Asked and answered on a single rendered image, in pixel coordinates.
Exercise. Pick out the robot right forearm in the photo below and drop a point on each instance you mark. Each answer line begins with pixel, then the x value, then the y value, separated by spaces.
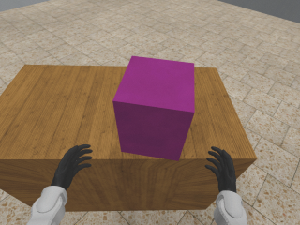
pixel 229 209

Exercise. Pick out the carton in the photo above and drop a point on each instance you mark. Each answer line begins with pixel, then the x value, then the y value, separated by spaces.
pixel 154 106

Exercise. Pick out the pedestal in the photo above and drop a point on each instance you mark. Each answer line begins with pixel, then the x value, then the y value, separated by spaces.
pixel 48 109

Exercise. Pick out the robot left forearm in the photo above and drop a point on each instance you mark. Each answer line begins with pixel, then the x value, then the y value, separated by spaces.
pixel 49 208

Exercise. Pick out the robot left hand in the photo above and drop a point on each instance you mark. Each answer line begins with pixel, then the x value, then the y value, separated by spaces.
pixel 68 166

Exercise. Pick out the robot right hand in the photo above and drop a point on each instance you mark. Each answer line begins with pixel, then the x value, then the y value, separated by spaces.
pixel 225 172

